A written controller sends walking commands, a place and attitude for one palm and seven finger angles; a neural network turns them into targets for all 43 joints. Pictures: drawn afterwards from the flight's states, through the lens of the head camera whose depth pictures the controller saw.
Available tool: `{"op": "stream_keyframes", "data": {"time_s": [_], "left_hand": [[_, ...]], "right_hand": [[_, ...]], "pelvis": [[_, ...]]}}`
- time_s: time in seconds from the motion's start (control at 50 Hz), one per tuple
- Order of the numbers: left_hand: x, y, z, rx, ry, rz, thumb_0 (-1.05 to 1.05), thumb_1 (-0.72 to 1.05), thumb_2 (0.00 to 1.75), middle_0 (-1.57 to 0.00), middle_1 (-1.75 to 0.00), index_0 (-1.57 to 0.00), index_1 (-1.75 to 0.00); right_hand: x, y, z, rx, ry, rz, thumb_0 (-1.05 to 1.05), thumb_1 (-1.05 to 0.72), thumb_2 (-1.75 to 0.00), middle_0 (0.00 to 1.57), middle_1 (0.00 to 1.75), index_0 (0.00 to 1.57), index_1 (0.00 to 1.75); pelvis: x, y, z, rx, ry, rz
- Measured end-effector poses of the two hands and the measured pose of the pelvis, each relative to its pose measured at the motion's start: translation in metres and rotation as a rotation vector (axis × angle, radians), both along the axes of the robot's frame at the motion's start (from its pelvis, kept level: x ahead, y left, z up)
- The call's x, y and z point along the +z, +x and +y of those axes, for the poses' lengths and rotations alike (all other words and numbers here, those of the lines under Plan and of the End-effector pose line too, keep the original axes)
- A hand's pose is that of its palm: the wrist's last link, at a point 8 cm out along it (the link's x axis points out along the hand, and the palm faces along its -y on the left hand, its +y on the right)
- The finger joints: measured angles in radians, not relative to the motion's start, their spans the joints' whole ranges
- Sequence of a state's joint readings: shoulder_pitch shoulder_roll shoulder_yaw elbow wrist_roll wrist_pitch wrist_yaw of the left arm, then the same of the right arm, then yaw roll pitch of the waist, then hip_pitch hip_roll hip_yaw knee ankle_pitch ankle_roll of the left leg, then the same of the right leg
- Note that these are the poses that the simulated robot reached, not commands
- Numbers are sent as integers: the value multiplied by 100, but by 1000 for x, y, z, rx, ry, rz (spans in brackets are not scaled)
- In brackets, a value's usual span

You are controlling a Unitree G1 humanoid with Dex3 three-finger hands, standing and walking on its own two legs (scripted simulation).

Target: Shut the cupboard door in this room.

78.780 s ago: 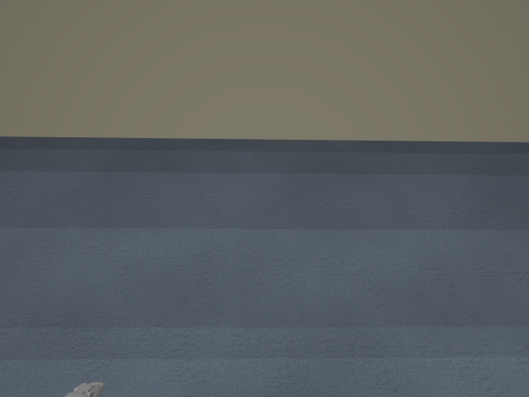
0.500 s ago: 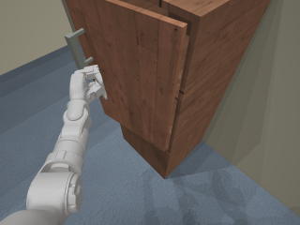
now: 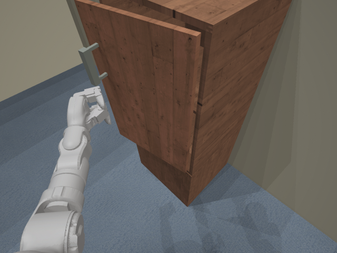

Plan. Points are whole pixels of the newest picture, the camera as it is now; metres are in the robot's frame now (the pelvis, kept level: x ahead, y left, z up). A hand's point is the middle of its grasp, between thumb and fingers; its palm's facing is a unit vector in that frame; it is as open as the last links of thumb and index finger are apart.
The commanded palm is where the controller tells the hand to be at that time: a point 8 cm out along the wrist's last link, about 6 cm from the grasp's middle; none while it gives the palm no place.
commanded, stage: draw the hand back to the body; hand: left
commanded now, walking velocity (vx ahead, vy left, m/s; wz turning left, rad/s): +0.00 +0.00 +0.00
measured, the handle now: (95, 64) +0.64 +0.22 +0.11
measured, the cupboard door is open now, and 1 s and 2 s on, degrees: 10 10 10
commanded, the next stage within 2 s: step back with the hand held close in 1.34 s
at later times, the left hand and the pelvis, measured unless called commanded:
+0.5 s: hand (50, 156) +0.29 +0.22 +0.15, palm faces +0.27 -0.94 -0.23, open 3.2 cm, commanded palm +0.25 +0.26 +0.16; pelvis +0.00 +0.01 +0.02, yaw +2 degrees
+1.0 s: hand out of the picture +0.20 +0.28 +0.18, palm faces +0.49 -0.76 -0.43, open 6.4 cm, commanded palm +0.15 +0.31 +0.20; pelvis +0.02 +0.01 +0.02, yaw +2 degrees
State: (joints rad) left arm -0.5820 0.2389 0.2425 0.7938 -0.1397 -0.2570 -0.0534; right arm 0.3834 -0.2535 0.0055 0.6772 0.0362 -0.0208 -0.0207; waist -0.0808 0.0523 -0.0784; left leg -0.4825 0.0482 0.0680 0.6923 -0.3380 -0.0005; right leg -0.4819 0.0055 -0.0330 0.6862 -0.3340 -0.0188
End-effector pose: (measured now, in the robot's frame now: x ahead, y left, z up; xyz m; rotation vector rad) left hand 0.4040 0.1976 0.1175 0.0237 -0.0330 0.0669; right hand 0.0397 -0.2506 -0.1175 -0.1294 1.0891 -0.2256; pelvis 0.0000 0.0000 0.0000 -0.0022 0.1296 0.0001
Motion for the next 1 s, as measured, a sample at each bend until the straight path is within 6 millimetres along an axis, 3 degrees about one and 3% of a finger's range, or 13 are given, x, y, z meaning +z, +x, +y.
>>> {"op": "stream_keyframes", "data": {"time_s": [0.12,0.28,0.36,0.5,0.7,0.86,1.0], "left_hand": [[9,-35,17,11,3,-20,2,90,90,-130,-150,-130,-150],[28,-84,37,6,10,-36,2,90,90,-127,-147,-127,-147],[37,-114,45,79,142,-51,2,90,90,-121,-140,-122,-141],[40,-154,64,203,219,-48,2,90,90,-106,-123,-106,-124],[58,-191,88,313,305,-64,2,89,90,-79,-94,-80,-95],[70,-221,103,384,392,-53,2,89,90,-58,-70,-58,-71],[82,-251,114,446,468,-54,2,89,90,-39,-49,-39,-50]], "right_hand": [[10,16,-1,4,-22,-62,2,-90,-90,20,29,20,30],[37,89,11,87,-29,-289,2,-90,-90,20,29,20,30],[57,128,24,138,-29,-399,2,-90,-90,20,29,20,30],[78,166,48,239,-22,-459,1,-90,-90,20,29,20,30],[66,166,61,267,17,-399,1,-90,-90,20,30,20,30],[52,154,51,233,17,-340,2,-90,-90,20,30,20,30],[53,155,40,213,-2,-356,2,-90,-90,20,30,20,30]], "pelvis": [[6,2,3,0,-2,-51],[11,1,7,15,-2,-114],[16,2,8,19,1,-151],[23,3,8,33,2,-192],[26,15,9,36,2,-206],[26,23,9,33,3,-203],[25,25,7,33,2,-202]]}}
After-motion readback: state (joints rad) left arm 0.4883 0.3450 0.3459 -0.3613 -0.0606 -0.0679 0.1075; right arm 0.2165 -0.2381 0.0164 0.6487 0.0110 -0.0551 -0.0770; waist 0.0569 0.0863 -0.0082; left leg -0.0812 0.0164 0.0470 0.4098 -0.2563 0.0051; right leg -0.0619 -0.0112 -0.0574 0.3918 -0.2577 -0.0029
